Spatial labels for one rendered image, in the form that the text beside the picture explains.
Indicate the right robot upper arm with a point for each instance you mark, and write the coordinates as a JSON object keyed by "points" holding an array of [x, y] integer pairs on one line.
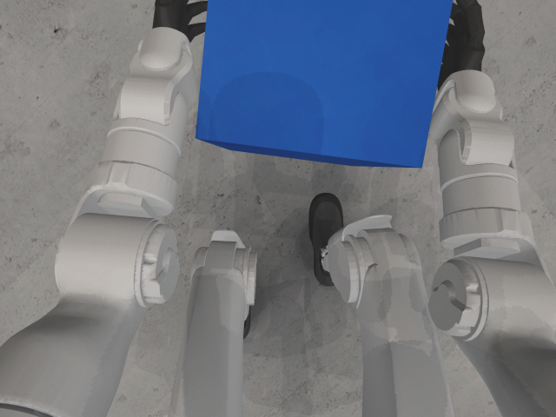
{"points": [[502, 315]]}

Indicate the carton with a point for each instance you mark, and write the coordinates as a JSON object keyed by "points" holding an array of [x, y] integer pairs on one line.
{"points": [[349, 82]]}

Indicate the robot right forearm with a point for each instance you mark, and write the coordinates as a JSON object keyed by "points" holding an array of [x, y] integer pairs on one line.
{"points": [[478, 176]]}

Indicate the robot left forearm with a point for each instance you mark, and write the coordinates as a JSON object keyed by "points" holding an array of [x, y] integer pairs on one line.
{"points": [[136, 176]]}

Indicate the left robot shin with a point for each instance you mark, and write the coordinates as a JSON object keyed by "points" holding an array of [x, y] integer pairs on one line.
{"points": [[201, 253]]}

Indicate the right robot thigh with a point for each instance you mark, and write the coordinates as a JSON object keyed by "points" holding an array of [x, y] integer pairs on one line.
{"points": [[403, 369]]}

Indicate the left robot upper arm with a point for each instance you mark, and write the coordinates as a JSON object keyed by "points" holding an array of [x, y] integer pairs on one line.
{"points": [[111, 269]]}

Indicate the robot right hand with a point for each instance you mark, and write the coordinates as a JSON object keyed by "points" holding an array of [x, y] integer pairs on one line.
{"points": [[465, 40]]}

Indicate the robot left hand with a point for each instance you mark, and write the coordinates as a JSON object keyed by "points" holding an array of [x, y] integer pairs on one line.
{"points": [[177, 14]]}

